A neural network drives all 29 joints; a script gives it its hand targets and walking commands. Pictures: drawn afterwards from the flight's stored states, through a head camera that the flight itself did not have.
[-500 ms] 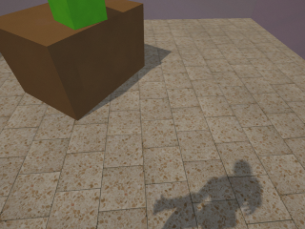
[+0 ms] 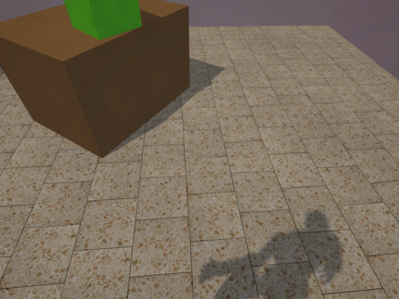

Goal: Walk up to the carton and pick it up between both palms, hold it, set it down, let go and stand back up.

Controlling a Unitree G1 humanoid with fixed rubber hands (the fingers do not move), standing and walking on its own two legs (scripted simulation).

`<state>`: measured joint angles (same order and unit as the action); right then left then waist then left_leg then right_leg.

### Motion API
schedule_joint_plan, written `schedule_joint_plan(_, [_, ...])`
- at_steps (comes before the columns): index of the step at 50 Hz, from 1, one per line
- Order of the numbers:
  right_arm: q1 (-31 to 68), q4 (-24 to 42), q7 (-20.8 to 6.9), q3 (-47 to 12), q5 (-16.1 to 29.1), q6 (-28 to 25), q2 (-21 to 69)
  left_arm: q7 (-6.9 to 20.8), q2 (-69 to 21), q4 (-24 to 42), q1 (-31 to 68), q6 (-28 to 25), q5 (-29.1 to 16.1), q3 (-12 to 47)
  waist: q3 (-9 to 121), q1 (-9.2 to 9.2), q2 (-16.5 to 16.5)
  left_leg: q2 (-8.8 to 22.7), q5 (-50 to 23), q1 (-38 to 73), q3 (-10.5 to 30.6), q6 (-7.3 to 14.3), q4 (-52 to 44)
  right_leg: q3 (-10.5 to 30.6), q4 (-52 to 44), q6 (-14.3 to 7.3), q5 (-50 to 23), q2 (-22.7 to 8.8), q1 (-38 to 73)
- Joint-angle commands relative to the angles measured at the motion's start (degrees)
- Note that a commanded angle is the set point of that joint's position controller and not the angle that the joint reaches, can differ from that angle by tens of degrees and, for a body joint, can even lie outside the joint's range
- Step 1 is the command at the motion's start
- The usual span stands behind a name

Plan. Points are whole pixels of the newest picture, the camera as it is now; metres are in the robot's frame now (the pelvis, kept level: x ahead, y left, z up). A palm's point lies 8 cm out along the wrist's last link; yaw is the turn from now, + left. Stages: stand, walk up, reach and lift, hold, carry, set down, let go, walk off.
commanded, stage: stand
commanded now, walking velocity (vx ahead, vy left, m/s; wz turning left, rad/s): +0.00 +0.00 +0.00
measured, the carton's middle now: (101, 2) +1.68 +0.57 +0.05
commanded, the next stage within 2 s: walk up in 0.50 s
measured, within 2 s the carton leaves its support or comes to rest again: neither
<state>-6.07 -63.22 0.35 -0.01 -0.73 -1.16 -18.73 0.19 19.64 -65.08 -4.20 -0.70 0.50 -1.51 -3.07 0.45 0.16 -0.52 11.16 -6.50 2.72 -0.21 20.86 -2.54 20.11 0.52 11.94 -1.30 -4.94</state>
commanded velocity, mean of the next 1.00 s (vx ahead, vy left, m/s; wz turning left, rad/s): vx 0.00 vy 0.00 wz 0.00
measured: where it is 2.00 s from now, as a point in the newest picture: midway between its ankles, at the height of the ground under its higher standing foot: (178, 256)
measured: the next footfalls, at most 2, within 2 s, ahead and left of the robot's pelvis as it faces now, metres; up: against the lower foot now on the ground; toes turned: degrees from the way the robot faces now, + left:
left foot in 0.96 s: +0.13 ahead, +0.19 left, +0.00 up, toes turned +21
right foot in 1.40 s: +0.45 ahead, -0.02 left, +0.00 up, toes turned +25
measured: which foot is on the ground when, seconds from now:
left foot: down 0.00-0.76, up 0.78-0.94, down 0.96-1.00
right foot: down 0.00-0.96, up 0.98-1.00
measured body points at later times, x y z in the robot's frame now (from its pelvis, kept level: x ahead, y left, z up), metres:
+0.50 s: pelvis +0.01 +0.00 +0.00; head +0.01 +0.00 +0.45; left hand +0.09 +0.31 -0.13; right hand +0.10 -0.29 -0.13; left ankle +0.01 +0.12 -0.75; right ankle -0.01 -0.12 -0.75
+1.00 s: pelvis +0.05 +0.04 -0.04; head +0.04 +0.08 +0.41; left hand +0.07 +0.42 -0.15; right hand +0.22 -0.28 -0.10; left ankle +0.09 +0.17 -0.75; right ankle -0.01 -0.11 -0.73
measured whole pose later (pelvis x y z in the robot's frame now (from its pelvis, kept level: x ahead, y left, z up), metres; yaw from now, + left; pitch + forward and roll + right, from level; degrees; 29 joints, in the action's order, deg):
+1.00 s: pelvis +0.05 +0.04 -0.04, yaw +15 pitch -3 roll -1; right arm -13.1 -55.2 -5.6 6.0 -1.4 -2.1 -25.6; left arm 4.3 29.1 -53.1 -8.6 -1.5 3.7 -8.8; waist -2.1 0.4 5.1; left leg 3.6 15.6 -22.9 -4.6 1.3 42.0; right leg -11.2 45.1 -0.5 31.2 -8.9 -7.6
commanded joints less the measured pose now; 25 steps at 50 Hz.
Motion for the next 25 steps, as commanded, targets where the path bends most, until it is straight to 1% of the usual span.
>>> schedule_joint_plan(1, [2.4,3.6,0.6,2.1,0.2,-1.1,-12.3,-0.6,11.8,3.5,3.1,-1.0,0.0,-2.0,3.8,-0.32,-0.5,6.8,-9.4,-1.9,4.8,2.1,-4.0,5.6,-3.6,-1.9,-7.1,-6.4,1.4])
schedule_joint_plan(2, [2.7,3.7,0.5,2.0,0.1,-1.1,-12.1,-0.6,11.7,3.5,3.3,-1.0,0.0,-2.0,3.3,-0.08,-0.2,6.9,-9.5,-1.8,4.9,2.0,-4.0,5.6,-3.8,-1.9,-6.5,-6.4,0.9])
schedule_joint_plan(3, [2.7,3.7,0.6,2.1,0.1,-1.1,-12.5,-0.6,11.2,3.6,3.1,-1.0,0.1,-1.9,3.3,-0.17,-0.9,6.8,-9.8,-1.7,4.7,1.9,-3.8,5.5,-3.9,-1.9,-7.0,-6.5,1.2])
schedule_joint_plan(4, [2.9,3.7,0.5,2.1,0.1,-1.2,-12.6,-0.6,11.3,3.8,3.3,-0.9,0.1,-1.9,3.9,-0.11,-0.2,6.9,-9.9,-1.4,5.0,2.0,-3.9,5.4,-3.8,-1.9,-7.1,-6.4,1.3])
schedule_joint_plan(5, [2.6,3.7,0.5,2.0,0.0,-1.1,-12.3,-0.6,11.1,3.8,3.1,-1.0,-0.1,-1.9,4.0,-0.21,-0.9,6.8,-9.8,-1.7,4.9,2.0,-3.8,5.4,-3.9,-1.9,-7.0,-6.4,1.2])
schedule_joint_plan(7, [2.4,3.5,0.6,1.8,0.1,-1.0,-12.3,-0.5,11.0,3.7,2.9,-1.0,-0.2,-1.9,4.2,-0.02,0.1,6.8,-10.1,-1.3,5.0,2.0,-3.9,5.6,-4.0,-1.8,-7.1,-6.4,1.5])
schedule_joint_plan(8, [2.6,3.6,0.6,2.0,0.1,-1.0,-12.4,-0.6,11.2,3.7,3.1,-1.1,-0.1,-1.8,3.4,-0.23,-0.5,6.8,-10.3,-1.6,4.9,2.1,-3.8,5.5,-4.0,-1.9,-7.0,-6.4,0.9])
schedule_joint_plan(10, [2.7,3.5,0.5,1.9,0.1,-0.9,-12.2,-0.7,11.7,3.6,2.8,-1.1,-0.1,-2.0,4.7,-0.08,-0.5,6.9,-10.6,-1.1,5.0,2.1,-3.9,5.5,-3.8,-1.9,-7.4,-6.5,1.9])
schedule_joint_plan(11, [2.5,3.6,0.5,2.1,0.1,-0.9,-12.7,-0.6,11.8,3.5,2.8,-1.0,-0.1,-2.0,4.4,0.00,-1.2,6.8,-10.8,-1.3,4.8,1.9,-3.9,5.5,-4.1,-1.8,-7.8,-6.6,1.9])
schedule_joint_plan(12, [2.6,3.5,0.6,2.1,0.1,-1.0,-12.7,-0.6,11.7,3.7,2.8,-1.1,0.0,-1.9,3.8,-0.07,-0.1,6.8,-10.7,-1.3,4.7,1.9,-4.0,5.4,-4.0,-1.8,-7.6,-6.6,1.5])
schedule_joint_plan(14, [3.1,3.7,0.6,2.0,0.2,-0.9,-12.4,-0.6,11.5,3.6,3.0,-1.0,0.0,-2.0,4.5,0.15,-0.1,7.0,-11.4,-1.0,4.9,2.1,-4.2,5.3,-3.6,-1.8,-8.3,-6.6,2.1])
schedule_joint_plan(15, [2.9,3.5,0.7,2.1,0.2,-0.9,-12.8,-0.6,11.0,3.6,2.6,-1.1,-0.2,-1.8,4.2,0.30,-0.7,7.0,-11.4,-1.0,4.8,2.1,-3.8,5.5,-3.8,-1.9,-8.4,-6.6,1.8])
schedule_joint_plan(16, [3.3,3.7,0.7,2.2,0.1,-0.9,-12.8,-0.6,11.3,3.4,2.5,-1.0,0.0,-1.9,4.1,0.14,-0.1,7.0,-11.5,-0.7,4.8,2.1,-4.1,5.3,-4.0,-1.8,-8.3,-6.7,1.8])
schedule_joint_plan(17, [2.5,3.6,0.6,2.0,0.1,-1.0,-12.4,-0.7,11.7,3.6,2.7,-1.0,0.0,-2.0,4.2,0.01,-0.7,6.8,-11.8,-0.9,4.8,2.0,-4.0,5.4,-3.9,-1.9,-8.3,-6.7,2.1])
schedule_joint_plan(18, [3.0,3.5,0.6,2.0,0.0,-0.9,-12.4,-0.7,11.5,3.8,2.7,-1.1,0.0,-2.0,4.0,0.19,-0.6,7.0,-11.9,-1.1,4.6,2.1,-3.8,5.5,-3.9,-1.9,-8.9,-6.8,2.1])
schedule_joint_plan(19, [2.6,3.3,0.5,2.1,0.1,-1.0,-12.9,-0.7,12.0,3.5,2.5,-0.9,0.0,-2.1,4.0,-0.10,-0.6,6.8,-11.4,-0.8,4.8,2.0,-3.9,5.5,-4.0,-1.9,-8.3,-6.7,1.9])
schedule_joint_plan(20, [2.9,3.5,0.6,2.2,0.1,-0.9,-12.9,-0.6,11.5,3.5,2.7,-0.9,-0.1,-2.1,4.2,-0.08,-1.1,7.0,-11.7,-0.9,4.6,2.0,-4.0,5.5,-4.1,-1.8,-8.5,-6.8,2.0])
schedule_joint_plan(22, [2.6,3.4,0.5,1.9,0.2,-0.9,-12.5,-0.7,11.8,3.7,3.1,-0.9,-0.1,-2.2,4.3,-0.05,-0.1,7.0,-11.9,-0.7,4.7,1.8,-4.0,5.4,-4.0,-1.8,-8.1,-6.7,1.9])
schedule_joint_plan(25, [2.8,3.3,0.5,2.1,0.0,-0.9,-13.0,-0.6,11.5,3.6,2.5,-0.9,-0.1,-1.9,3.7,-0.01,-0.5,7.0,-11.2,-0.8,4.6,2.0,-4.1,5.5,-4.2,-1.9,-8.1,-6.8,1.7])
